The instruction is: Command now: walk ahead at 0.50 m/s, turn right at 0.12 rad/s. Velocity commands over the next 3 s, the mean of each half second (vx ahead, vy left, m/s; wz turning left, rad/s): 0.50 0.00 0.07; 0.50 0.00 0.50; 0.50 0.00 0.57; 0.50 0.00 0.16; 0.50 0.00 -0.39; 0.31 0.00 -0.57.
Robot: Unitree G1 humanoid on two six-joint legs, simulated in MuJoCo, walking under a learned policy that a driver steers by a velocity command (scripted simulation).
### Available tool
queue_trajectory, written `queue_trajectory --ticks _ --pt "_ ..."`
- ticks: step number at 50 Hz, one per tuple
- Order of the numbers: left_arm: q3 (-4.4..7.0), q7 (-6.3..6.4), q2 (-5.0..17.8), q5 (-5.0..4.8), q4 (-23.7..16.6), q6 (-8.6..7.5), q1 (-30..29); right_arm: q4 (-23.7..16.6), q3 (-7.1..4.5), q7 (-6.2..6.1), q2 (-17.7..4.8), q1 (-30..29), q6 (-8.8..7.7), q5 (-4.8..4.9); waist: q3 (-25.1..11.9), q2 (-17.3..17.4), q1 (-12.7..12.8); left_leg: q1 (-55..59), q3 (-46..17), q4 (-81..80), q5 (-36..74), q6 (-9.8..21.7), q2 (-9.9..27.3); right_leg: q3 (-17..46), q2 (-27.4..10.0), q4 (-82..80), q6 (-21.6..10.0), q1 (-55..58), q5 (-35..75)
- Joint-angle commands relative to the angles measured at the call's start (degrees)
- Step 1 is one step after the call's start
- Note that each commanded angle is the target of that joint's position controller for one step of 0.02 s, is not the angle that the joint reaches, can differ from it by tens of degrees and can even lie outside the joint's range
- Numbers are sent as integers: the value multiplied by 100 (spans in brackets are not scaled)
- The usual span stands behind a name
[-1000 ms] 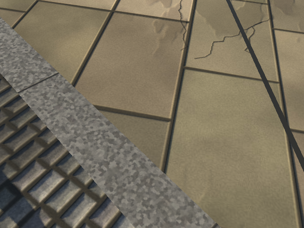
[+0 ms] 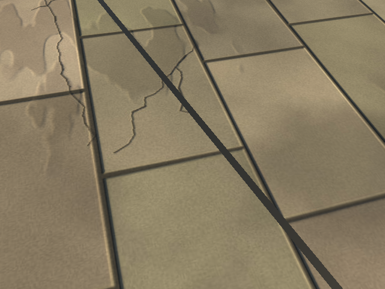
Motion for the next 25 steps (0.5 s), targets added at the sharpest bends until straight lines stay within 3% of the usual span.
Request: queue_trajectory --ticks 1,7,11,14,16,17,18,19,20,21,22,24,25 --pt "52 -67 319 63 -219 32 233 -27 -136 21 -605 400 -187 79 -133 764 39 752 -1551 -1377 1301 783 1499 12 -372 -94 124 -907 245" --pt "-121 -148 53 19 -622 11 -1252 334 -122 33 -592 835 -169 105 142 706 -224 872 -776 -1671 1858 686 1158 -560 -638 -1840 348 -1271 1395" --pt "-165 -131 69 -24 -748 -17 -1839 554 -141 10 -714 1173 -153 81 188 705 -382 1130 -685 -1523 2219 627 1312 -751 -498 -2758 246 -874 1680" --pt "-123 -80 179 -11 -791 -58 -1894 686 -145 -43 -765 1223 -104 54 238 669 -281 1454 -871 -1135 2830 587 1536 -691 -404 -3088 59 -596 1297" --pt "-37 -8 312 25 -514 -141 -1049 706 -161 -70 -855 1058 -70 60 -149 580 147 1437 -819 -116 3866 460 1406 -740 -135 -3565 -105 541 1033" --pt "54 58 512 94 -216 -220 -150 688 -131 -62 -783 1022 -64 89 -686 346 509 936 -633 938 3516 352 1126 -569 -280 -3791 -264 1832 1148" --pt "185 152 1011 222 -100 -261 849 440 -50 -47 -511 964 -87 116 -1499 -331 846 -147 -390 2624 1513 240 746 936 -1732 -3927 -546 3246 527" --pt "296 151 1411 166 -80 -173 810 408 34 -65 -10 1722 -41 269 -2007 -1439 457 -1809 -177 4216 -2100 105 -112 3178 -2983 -4631 -1155 4110 28" --pt "207 128 887 -3 -164 -119 385 546 -145 -121 -723 1273 51 95 -1290 -293 432 -2159 -658 4539 -1749 174 259 2927 -2662 -4798 -990 3375 -514" --pt "100 115 526 -35 -216 -141 -122 469 -167 -68 -645 932 43 100 -564 -164 239 -2150 -728 4385 -1202 183 461 2054 -2380 -5004 -821 2620 -267" --pt "54 97 314 -31 -200 -189 -337 474 -142 -36 -479 805 56 105 -249 -125 119 -1978 -691 4189 -885 144 622 1412 -2124 -5219 -669 2104 348" --pt "18 143 178 -66 -101 -277 -375 531 -151 48 -344 880 194 -15 -68 -283 -104 -1652 -625 4003 -638 29 758 546 -1802 -5423 -431 1569 1009" --pt "25 143 184 -72 -54 -338 -295 519 -151 81 -281 833 253 -26 -78 -268 -132 -1601 -590 4014 -564 -10 760 366 -1792 -5470 -452 1487 1333"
